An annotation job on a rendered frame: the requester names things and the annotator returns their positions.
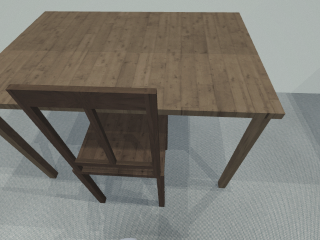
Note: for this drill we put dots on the chair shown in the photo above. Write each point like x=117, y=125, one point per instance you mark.
x=115, y=144

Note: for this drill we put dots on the table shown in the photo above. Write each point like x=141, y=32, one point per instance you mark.
x=201, y=64

